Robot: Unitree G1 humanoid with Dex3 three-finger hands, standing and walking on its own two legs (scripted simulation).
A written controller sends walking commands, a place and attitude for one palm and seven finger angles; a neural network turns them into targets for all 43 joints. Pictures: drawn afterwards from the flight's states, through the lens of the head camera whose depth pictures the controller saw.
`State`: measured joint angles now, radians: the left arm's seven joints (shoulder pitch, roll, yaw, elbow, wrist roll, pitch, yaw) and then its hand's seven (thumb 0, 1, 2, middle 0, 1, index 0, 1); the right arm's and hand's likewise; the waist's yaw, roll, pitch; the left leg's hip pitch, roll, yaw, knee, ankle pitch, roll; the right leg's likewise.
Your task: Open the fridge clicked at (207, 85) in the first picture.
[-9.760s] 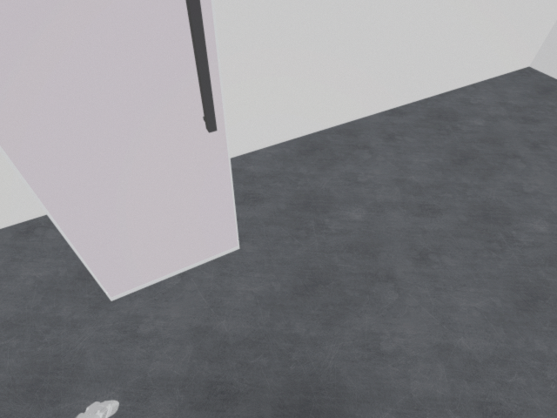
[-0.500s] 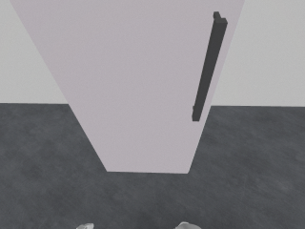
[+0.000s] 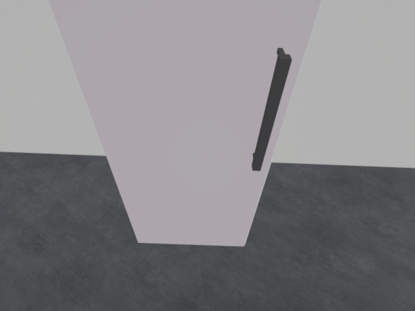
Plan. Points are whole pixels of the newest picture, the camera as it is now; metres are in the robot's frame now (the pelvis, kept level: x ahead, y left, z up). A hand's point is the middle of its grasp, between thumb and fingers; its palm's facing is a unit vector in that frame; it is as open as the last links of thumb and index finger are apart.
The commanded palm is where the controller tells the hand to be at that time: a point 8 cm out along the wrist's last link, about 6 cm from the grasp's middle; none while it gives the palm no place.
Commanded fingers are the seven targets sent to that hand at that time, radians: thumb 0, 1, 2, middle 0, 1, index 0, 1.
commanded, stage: come to a stop and stand still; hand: right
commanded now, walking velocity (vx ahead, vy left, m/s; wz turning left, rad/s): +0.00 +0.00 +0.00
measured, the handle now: (266, 118) +0.54 -0.12 +0.11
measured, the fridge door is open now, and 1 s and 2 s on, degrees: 0 0 0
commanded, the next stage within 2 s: look again from close up in 0.78 s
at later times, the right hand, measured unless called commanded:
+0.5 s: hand out of the picture -0.02 -0.21 -0.18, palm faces +0.00 +0.97 -0.23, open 7.4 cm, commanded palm none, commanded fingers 0.00 -0.90 -0.90 0.20 0.30 0.20 0.30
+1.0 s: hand out of the picture +0.02 -0.20 -0.18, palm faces -0.02 +0.98 -0.22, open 7.4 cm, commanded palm none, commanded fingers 0.00 -0.90 -0.90 0.20 0.30 0.20 0.30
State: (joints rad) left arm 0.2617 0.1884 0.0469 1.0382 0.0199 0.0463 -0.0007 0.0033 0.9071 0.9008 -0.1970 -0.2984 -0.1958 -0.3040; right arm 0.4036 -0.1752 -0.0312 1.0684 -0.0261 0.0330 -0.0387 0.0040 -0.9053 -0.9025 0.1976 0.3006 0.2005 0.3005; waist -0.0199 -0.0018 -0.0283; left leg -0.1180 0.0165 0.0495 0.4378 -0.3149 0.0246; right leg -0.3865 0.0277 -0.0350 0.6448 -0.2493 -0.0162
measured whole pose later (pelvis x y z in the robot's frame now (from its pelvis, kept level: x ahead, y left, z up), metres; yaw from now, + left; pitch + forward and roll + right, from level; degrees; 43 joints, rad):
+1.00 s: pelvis -0.01 -0.02 +0.00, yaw +1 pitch -1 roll -1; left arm 0.22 0.21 -0.01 1.07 0.02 -0.02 0.01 0.00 0.91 0.90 -0.20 -0.30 -0.20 -0.30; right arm 0.26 -0.19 0.01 1.07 -0.02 -0.01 -0.03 0.00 -0.90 -0.90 0.20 0.30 0.20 0.30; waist 0.00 0.00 0.03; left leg -0.16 0.03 0.02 0.49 -0.32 -0.01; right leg -0.23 0.01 -0.05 0.47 -0.23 -0.02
